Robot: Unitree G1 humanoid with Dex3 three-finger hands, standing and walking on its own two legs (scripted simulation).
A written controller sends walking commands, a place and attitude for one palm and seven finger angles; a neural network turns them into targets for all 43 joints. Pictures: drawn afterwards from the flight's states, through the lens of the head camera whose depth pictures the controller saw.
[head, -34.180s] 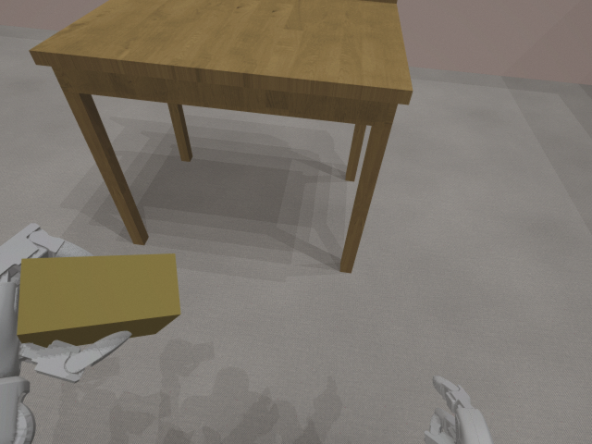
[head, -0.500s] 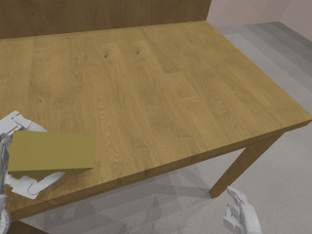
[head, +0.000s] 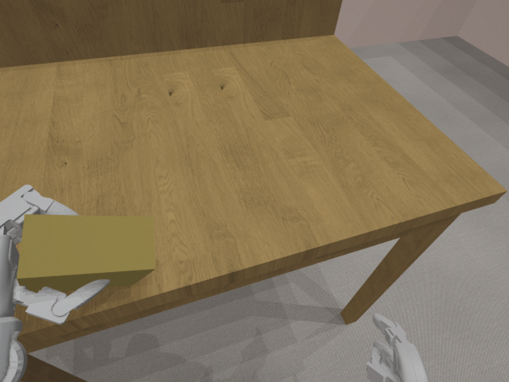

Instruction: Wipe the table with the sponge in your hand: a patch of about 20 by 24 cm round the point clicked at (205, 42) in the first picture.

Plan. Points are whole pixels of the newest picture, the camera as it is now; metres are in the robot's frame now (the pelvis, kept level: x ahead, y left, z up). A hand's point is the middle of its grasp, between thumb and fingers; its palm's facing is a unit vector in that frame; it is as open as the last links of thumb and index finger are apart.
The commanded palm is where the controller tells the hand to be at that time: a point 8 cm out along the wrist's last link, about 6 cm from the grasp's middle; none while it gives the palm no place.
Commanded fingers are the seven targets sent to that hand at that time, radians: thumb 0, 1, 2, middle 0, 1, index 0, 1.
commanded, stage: shuffle to correct the standing spot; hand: left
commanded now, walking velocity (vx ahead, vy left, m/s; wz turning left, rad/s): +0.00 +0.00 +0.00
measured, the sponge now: (107, 255) +0.23 +0.21 +0.13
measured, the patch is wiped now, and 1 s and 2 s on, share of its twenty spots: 0.00 0.00 0.00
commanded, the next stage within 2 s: come to a stop and stand still in 1.66 s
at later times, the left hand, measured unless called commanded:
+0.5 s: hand (104, 236) +0.24 +0.21 +0.16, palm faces +0.36 -0.86 -0.37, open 10.1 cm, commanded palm +0.18 +0.24 +0.17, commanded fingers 0.00 0.10 1.30 -1.20 -1.60 -1.20 -1.60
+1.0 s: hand (140, 239) +0.24 +0.17 +0.16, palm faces +0.34 -0.86 -0.39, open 10.1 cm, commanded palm +0.18 +0.20 +0.17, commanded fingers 0.00 0.10 1.30 -1.20 -1.60 -1.20 -1.60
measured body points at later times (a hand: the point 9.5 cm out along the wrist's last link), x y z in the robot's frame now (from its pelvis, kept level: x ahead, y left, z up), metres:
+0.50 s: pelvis +0.02 -0.04 +0.00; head +0.04 -0.02 +0.44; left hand +0.21 +0.25 +0.18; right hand +0.20 -0.26 -0.08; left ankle -0.01 +0.08 -0.74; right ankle +0.03 -0.11 -0.74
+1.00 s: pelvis +0.02 -0.08 -0.01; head +0.05 -0.06 +0.44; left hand +0.22 +0.21 +0.18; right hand +0.20 -0.31 -0.09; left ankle -0.01 +0.07 -0.74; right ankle +0.03 -0.11 -0.74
